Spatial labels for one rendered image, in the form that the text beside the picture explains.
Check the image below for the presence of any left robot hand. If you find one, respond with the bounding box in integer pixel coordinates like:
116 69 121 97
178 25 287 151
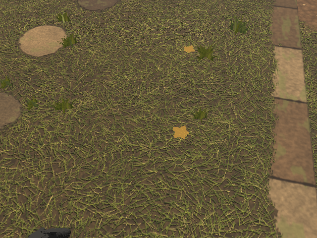
28 227 71 238

